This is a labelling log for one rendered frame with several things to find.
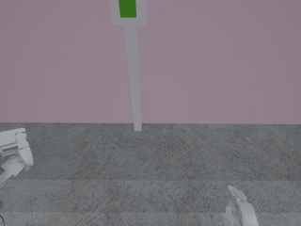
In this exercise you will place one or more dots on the robot left hand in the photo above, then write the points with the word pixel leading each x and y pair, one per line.
pixel 13 143

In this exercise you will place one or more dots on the robot right hand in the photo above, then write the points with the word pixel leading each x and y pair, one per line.
pixel 244 213

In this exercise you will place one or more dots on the panel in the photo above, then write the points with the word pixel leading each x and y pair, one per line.
pixel 131 38

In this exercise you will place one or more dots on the button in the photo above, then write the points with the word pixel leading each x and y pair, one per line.
pixel 127 8

